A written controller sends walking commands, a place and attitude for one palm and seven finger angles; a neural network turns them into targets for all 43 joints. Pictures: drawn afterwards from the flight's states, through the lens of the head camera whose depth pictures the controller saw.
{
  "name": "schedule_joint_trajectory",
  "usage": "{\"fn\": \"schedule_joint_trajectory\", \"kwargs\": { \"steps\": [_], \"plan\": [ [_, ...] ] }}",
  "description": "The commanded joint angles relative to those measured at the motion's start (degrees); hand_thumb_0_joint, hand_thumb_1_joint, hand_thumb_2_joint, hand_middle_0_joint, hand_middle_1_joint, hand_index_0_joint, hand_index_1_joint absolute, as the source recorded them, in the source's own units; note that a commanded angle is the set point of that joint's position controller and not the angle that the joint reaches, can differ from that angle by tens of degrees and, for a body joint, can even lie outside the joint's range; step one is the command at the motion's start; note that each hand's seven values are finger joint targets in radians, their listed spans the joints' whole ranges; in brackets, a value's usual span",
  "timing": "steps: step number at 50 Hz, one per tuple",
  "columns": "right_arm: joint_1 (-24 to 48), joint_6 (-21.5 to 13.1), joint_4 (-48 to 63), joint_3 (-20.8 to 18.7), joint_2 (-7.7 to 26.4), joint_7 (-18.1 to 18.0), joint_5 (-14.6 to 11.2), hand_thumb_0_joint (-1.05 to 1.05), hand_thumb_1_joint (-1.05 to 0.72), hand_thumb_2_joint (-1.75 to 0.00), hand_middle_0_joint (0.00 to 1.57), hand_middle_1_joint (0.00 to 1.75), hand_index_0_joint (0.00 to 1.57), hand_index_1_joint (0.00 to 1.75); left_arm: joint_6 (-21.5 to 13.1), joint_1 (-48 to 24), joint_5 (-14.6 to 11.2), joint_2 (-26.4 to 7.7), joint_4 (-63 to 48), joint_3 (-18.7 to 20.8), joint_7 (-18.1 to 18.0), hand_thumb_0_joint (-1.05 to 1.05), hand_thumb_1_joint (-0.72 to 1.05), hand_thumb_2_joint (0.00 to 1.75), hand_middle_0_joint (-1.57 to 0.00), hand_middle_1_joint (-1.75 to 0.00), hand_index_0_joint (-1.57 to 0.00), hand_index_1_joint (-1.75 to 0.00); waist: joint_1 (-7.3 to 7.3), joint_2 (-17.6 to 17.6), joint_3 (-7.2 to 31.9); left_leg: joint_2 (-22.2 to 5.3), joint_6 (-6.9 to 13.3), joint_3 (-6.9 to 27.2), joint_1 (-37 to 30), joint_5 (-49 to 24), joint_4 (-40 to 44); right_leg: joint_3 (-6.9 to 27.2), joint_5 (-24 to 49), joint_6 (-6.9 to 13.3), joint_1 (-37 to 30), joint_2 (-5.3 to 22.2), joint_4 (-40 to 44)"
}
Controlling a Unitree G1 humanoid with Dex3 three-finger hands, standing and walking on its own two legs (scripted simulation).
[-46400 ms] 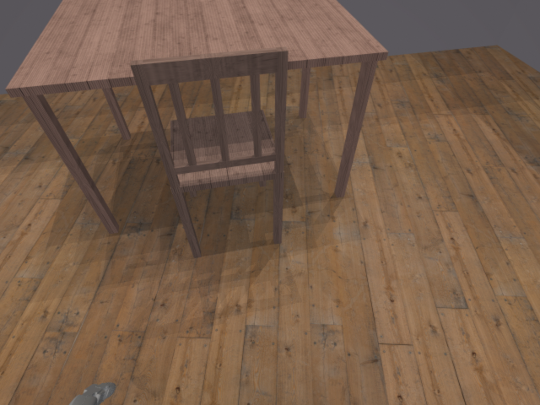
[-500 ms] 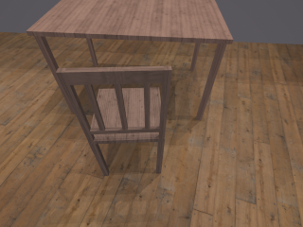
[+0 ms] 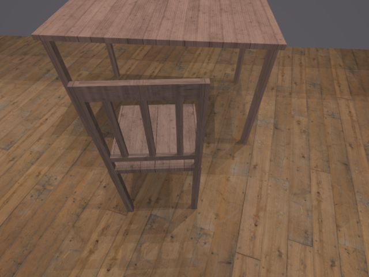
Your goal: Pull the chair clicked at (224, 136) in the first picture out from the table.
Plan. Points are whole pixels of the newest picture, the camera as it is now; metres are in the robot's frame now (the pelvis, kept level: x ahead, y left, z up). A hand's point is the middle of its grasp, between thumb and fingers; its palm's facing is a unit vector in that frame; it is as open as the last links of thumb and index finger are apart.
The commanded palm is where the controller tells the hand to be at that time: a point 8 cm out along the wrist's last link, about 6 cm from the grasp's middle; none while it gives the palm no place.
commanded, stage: look to check the result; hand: left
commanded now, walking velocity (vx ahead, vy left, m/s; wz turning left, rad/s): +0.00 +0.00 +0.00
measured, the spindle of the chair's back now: (148, 130) +0.58 +0.16 -0.10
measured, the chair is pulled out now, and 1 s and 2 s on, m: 0.32 0.32 0.32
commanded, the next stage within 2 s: take the last steps up to it in 0.24 s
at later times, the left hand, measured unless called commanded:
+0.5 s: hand out of the picture -0.01 +0.15 -0.17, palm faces +0.06 -0.98 -0.16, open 7.3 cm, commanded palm none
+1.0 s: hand out of the picture +0.07 +0.18 -0.18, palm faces +0.08 -0.98 -0.18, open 7.3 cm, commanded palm none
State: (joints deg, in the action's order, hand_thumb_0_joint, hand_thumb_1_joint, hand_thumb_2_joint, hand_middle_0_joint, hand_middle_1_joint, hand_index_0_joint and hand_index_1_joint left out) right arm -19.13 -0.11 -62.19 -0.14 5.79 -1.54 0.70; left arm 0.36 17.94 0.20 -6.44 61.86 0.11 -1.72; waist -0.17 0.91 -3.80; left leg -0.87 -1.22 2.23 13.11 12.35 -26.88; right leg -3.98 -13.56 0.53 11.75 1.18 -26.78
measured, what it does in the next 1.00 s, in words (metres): shifts its weight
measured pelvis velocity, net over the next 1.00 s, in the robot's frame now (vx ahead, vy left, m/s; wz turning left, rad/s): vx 0.08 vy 0.01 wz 0.01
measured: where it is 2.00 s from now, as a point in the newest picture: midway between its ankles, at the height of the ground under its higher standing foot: outside the picture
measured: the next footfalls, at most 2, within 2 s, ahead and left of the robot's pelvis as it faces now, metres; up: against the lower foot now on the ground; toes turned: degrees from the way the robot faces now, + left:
right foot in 1.80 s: +0.33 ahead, -0.36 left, +0.00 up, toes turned +10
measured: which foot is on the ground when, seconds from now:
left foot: down 0.00-1.00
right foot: down 0.00-1.00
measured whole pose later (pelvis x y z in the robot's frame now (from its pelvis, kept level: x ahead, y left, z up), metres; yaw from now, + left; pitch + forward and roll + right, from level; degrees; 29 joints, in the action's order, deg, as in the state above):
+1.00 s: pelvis +0.08 +0.01 -0.01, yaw +0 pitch +1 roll +1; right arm -20.1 -2.6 -61.7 -0.1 5.8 -3.0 0.7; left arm -0.2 18.0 -0.1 -7.5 60.6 2.4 -1.4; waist -0.6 -0.3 -2.2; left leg 0.7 0.0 1.9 10.5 21.2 -30.9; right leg -3.9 -22.5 0.3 10.3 2.9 -33.3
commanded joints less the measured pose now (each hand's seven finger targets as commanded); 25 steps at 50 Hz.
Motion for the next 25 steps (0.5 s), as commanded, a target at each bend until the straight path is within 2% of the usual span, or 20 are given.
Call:
{"fn": "schedule_joint_trajectory", "kwargs": {
  "steps": [1, 4, 5, 6, 9, 10, 16, 19, 23, 25],
  "plan": [
    [-5.27, -0.36, 1.14, -0.97, 4.47, -0.56, 0.03, 0.0, -0.9, -0.9, 0.2, 0.3, 0.2, 0.3, -0.43, 5.22, 0.27, -5.25, -1.21, 0.85, -0.58, 0.0, 0.9, 0.9, -0.2, -0.3, -0.2, -0.3, 0.22, -0.22, -2.95, -3.4, 3.26, 2.71, 1.85, -1.71, 5.14, 4.66, -1.59, 2.5, 2.25, 4.62, 7.01],
    [-5.69, -0.54, 1.04, -0.93, 4.6, -0.61, 0.04, 0.0, -0.9, -0.9, 0.2, 0.3, 0.2, 0.3, -0.47, 5.07, 0.25, -5.14, -1.39, 0.95, -0.53, 0.0, 0.9, 0.9, -0.2, -0.3, -0.2, -0.3, 0.11, 0.34, -1.94, -3.59, 3.28, 2.94, 1.72, -1.79, 5.4, 4.55, -0.94, 2.42, 1.57, 4.46, 6.52],
    [-5.7, -0.48, 0.98, -0.92, 4.44, -0.64, -0.04, 0.0, -0.9, -0.9, 0.2, 0.3, 0.2, 0.3, -0.41, 4.79, 0.26, -5.29, -1.29, 0.94, -0.54, 0.0, 0.9, 0.9, -0.2, -0.3, -0.2, -0.3, 0.23, -0.46, -3.03, -3.67, 3.42, 3.01, 2.43, -1.51, 5.8, 4.19, -0.99, 2.46, 1.46, 4.21, 6.72],
    [-5.36, -0.55, 1.05, -0.95, 4.59, -0.62, 0.02, 0.0, -0.9, -0.9, 0.2, 0.3, 0.2, 0.3, -0.39, 5.11, 0.29, -5.16, -1.31, 0.95, -0.55, 0.0, 0.9, 0.9, -0.2, -0.3, -0.2, -0.3, 0.34, 0.33, -2.64, -3.62, 3.39, 3.06, 2.19, -2.17, 5.61, 4.33, -0.32, 2.41, 1.36, 4.43, 6.4],
    [-5.44, -0.7, 1.13, -0.87, 4.71, -0.66, -0.04, 0.0, -0.9, -0.9, 0.2, 0.3, 0.2, 0.3, -0.52, 4.93, 0.22, -5.24, -1.32, 1.0, -0.51, 0.0, 0.9, 0.9, -0.2, -0.3, -0.2, -0.3, 0.2, -0.75, -0.85, -3.58, 3.31, 2.88, 1.26, -3.16, 5.32, 4.33, 0.39, 2.37, 0.46, 4.61, 6.22],
    [-5.38, -0.62, 1.11, -0.87, 4.61, -0.7, -0.1, 0.0, -0.9, -0.9, 0.2, 0.3, 0.2, 0.3, -0.5, 5.05, 0.23, -5.08, -1.34, 0.92, -0.53, 0.0, 0.9, 0.9, -0.2, -0.3, -0.2, -0.3, 0.33, -0.91, -2.05, -3.68, 3.5, 2.96, 1.61, -2.99, 5.5, 4.22, 0.13, 2.43, 0.97, 4.39, 6.63],
    [-5.29, -0.65, 0.98, -0.81, 4.61, -0.74, -0.06, 0.0, -0.9, -0.9, 0.2, 0.3, 0.2, 0.3, -0.5, 5.16, 0.24, -5.23, -1.3, 0.95, -0.52, 0.0, 0.9, 0.9, -0.2, -0.3, -0.2, -0.3, 0.3, -0.11, -1.87, -3.54, 3.4, 2.95, 1.24, -4.46, 5.08, 4.22, 1.06, 2.4, 0.7, 4.67, 6.45],
    [-5.37, -0.63, 0.84, -0.79, 4.69, -0.77, -0.08, 0.0, -0.9, -0.9, 0.2, 0.3, 0.2, 0.3, -0.53, 4.89, 0.17, -5.26, -1.29, 0.97, -0.49, 0.0, 0.9, 0.9, -0.2, -0.3, -0.2, -0.3, 0.18, -0.82, -1.63, -3.52, 3.28, 2.81, 1.07, -4.2, 5.01, 4.14, 0.69, 2.39, 0.64, 4.72, 6.45],
    [-7.06, 0.08, 0.55, -1.16, 4.68, -0.41, 0.61, 0.0, -0.9, -0.9, 0.2, 0.3, 0.2, 0.3, -0.25, 4.98, 0.56, -6.14, -1.57, 1.55, -0.36, 0.0, 0.9, 0.9, -0.2, -0.3, -0.2, -0.3, -0.15, -2.36, -2.64, -1.44, 3.34, 0.94, 2.5, 6.92, 3.28, 5.26, -12.16, 3.18, 2.51, 5.05, 8.58],
    [-7.71, 0.41, 0.53, -1.34, 4.4, -0.25, 0.79, 0.0, -0.9, -0.9, 0.2, 0.3, 0.2, 0.3, 0.0, 4.8, 0.79, -6.77, -1.72, 2.02, -0.2, 0.0, 0.9, 0.9, -0.2, -0.3, -0.2, -0.3, -0.16, -3.39, -5.09, -0.52, 3.68, -0.06, 4.7, 10.99, 2.03, 5.8, -18.34, 4.03, 4.33, 5.14, 9.77]
  ]
}}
